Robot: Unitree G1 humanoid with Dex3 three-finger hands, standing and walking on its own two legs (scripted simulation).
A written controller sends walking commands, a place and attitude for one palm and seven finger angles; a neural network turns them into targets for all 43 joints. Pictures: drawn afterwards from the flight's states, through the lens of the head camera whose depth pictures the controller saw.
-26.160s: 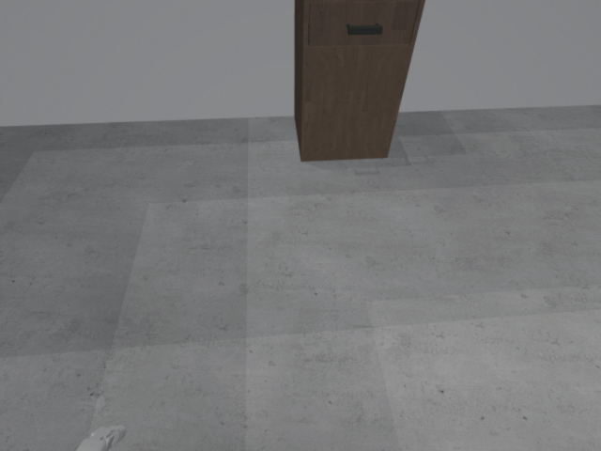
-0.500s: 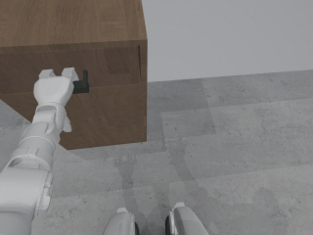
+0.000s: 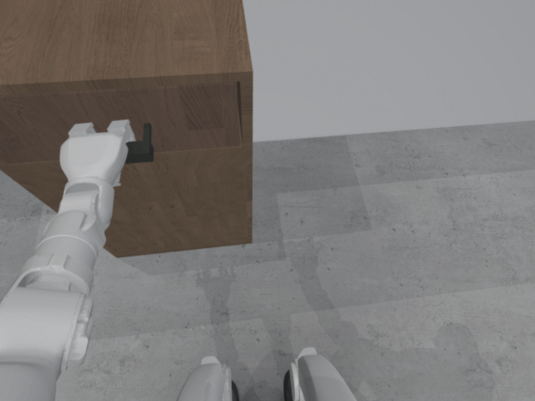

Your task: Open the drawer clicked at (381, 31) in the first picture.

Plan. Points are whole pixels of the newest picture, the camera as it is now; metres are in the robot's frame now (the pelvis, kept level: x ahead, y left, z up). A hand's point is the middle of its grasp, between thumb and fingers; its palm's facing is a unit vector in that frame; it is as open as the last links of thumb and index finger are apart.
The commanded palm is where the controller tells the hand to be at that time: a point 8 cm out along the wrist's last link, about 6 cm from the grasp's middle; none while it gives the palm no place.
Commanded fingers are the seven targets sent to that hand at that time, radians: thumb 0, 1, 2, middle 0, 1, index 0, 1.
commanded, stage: close the thumb around the handle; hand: left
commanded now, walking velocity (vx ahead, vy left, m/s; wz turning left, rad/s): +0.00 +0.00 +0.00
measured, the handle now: (110, 143) +0.53 +0.23 -0.01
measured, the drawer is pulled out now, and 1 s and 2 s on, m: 0.00 0.06 0.19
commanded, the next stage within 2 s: pull the drawer open in 0.10 s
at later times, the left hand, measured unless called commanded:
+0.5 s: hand (110, 178) +0.47 +0.23 -0.03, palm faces -0.08 -0.04 -1.00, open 5.8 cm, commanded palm +0.43 +0.24 +0.03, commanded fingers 0.00 0.90 0.90 -0.40 -1.35 -0.40 -1.35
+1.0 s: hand (108, 209) +0.41 +0.23 -0.03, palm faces -0.04 -0.07 -1.00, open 5.8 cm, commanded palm +0.37 +0.24 +0.03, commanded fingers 0.00 0.90 0.90 -0.40 -1.35 -0.40 -1.35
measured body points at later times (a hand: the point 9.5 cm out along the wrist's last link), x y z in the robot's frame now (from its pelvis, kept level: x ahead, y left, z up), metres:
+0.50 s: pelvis +0.01 +0.00 +0.01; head +0.14 +0.00 +0.43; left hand +0.47 +0.23 +0.03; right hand +0.03 -0.27 -0.12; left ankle +0.00 +0.09 -0.66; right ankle +0.01 -0.12 -0.66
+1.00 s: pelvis +0.04 +0.01 +0.02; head +0.14 +0.02 +0.46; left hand +0.41 +0.23 +0.03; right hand +0.12 -0.25 -0.11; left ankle +0.00 +0.09 -0.66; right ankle +0.01 -0.12 -0.66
